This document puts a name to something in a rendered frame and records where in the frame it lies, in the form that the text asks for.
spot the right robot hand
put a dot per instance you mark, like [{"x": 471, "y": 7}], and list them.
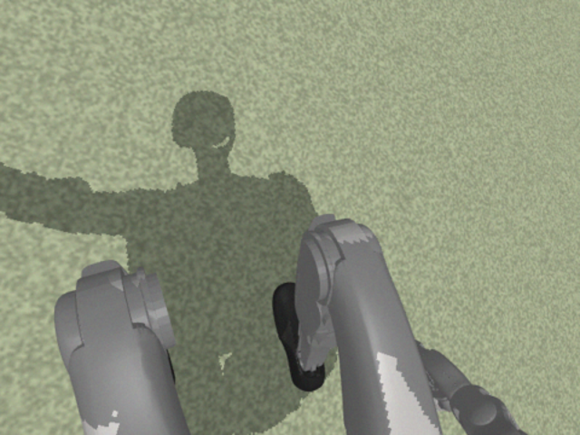
[{"x": 444, "y": 377}]

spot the right robot arm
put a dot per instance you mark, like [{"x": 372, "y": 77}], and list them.
[{"x": 479, "y": 413}]

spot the right robot foot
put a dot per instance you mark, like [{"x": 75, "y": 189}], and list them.
[{"x": 287, "y": 324}]

